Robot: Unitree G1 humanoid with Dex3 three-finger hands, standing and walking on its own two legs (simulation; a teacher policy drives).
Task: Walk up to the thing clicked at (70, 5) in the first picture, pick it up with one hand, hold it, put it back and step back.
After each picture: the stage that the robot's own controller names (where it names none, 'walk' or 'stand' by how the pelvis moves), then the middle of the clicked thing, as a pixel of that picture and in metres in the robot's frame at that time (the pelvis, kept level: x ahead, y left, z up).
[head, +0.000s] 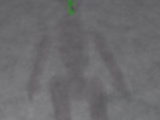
stand; (70, 5) +2.17 +0.20 -0.66
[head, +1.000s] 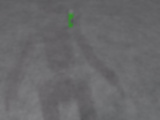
walk; (70, 18) +2.03 +0.15 -0.63
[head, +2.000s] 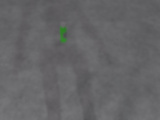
walk; (63, 32) +1.41 +0.18 -0.64
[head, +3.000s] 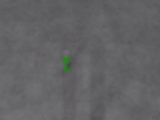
walk; (67, 61) +0.96 +0.20 -0.63
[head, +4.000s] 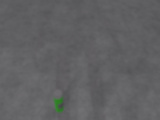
walk; (58, 101) +0.63 +0.18 -0.63
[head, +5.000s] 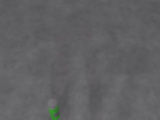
stand; (54, 110) +0.51 +0.21 -0.63
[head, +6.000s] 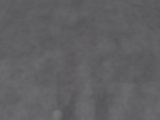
stand; out of the picture +0.47 +0.21 -0.65
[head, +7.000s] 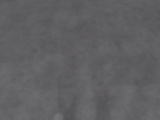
walk; out of the picture +0.46 +0.20 -0.65
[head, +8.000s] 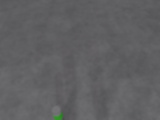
walk; (58, 117) +0.54 +0.28 -0.65
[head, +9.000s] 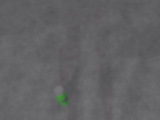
walk; (61, 96) +0.50 +0.23 -0.62
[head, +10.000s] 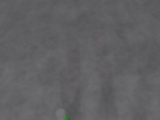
stand; (64, 119) +0.45 +0.25 -0.64
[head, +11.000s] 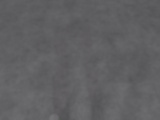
stand; out of the picture +0.44 +0.22 -0.66
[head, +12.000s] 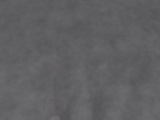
stand; out of the picture +0.44 +0.21 -0.66
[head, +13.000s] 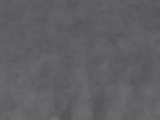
stand; out of the picture +0.42 +0.21 -0.66
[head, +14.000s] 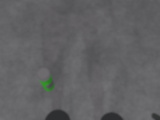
go down; (46, 80) +0.47 +0.21 -0.45
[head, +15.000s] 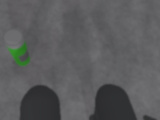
go down; (18, 50) +0.49 +0.26 -0.26
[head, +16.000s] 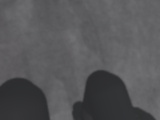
close in; out of the picture +0.47 +0.30 -0.19
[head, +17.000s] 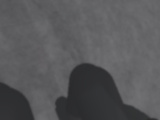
close; out of the picture +0.46 +0.32 -0.16
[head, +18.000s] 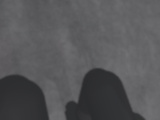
lift; out of the picture +0.40 +0.29 -0.13
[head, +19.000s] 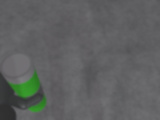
lift; (28, 87) +0.32 +0.18 +0.03
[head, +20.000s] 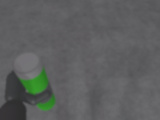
hold; (38, 85) +0.33 +0.16 +0.06
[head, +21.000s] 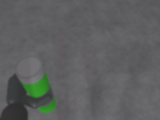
hold; (39, 89) +0.32 +0.16 +0.03
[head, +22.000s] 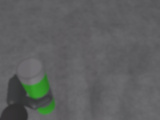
crouch; (39, 90) +0.32 +0.16 +0.03
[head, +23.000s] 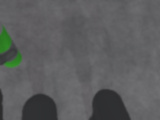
crouch; (1, 45) +0.46 +0.24 -0.05
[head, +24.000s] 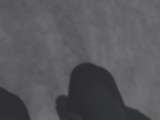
lower; out of the picture +0.45 +0.32 -0.17
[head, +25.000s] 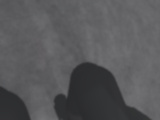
lower; out of the picture +0.45 +0.34 -0.16
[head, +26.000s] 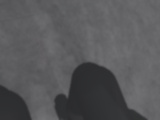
lower; out of the picture +0.45 +0.33 -0.16
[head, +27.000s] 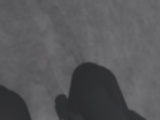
lower; out of the picture +0.44 +0.33 -0.17
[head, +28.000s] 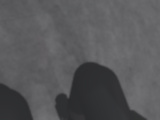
loosen; out of the picture +0.45 +0.34 -0.16
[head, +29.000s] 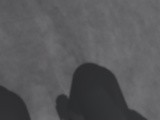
withdraw; out of the picture +0.45 +0.32 -0.17
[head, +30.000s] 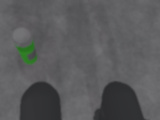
walk; (26, 48) +0.49 +0.25 -0.26
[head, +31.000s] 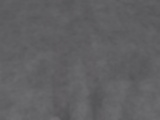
stand; out of the picture +0.42 +0.19 -0.59
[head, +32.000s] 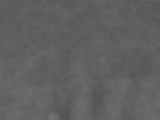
stand; out of the picture +0.42 +0.21 -0.60
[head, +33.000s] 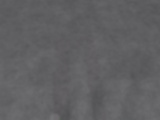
stand; out of the picture +0.43 +0.20 -0.60
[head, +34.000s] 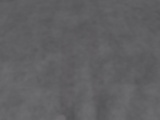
stand; out of the picture +0.45 +0.19 -0.65
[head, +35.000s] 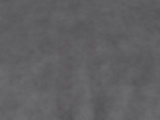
stand; out of the picture +0.41 +0.20 -0.66
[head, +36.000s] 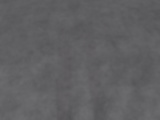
walk; out of the picture +0.41 +0.20 -0.66
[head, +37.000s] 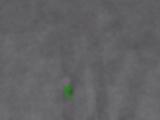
walk; (67, 87) +0.61 +0.18 -0.64
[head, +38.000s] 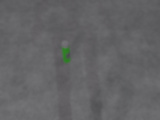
walk; (66, 52) +0.99 +0.13 -0.63
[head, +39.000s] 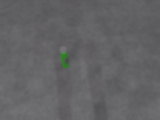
stand; (64, 57) +1.06 +0.21 -0.63
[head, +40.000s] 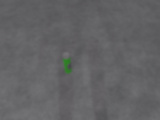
stand; (67, 63) +1.03 +0.19 -0.66
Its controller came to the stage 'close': yes
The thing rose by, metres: 0.68
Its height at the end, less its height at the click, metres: +0.00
